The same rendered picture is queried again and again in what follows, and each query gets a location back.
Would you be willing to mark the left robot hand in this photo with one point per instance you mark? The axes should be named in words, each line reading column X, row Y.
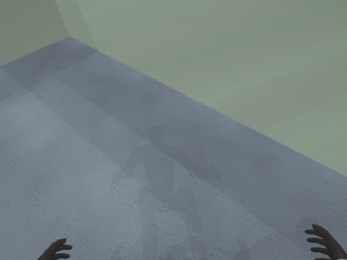
column 50, row 253

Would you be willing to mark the right robot hand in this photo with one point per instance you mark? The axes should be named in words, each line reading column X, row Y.
column 334, row 250

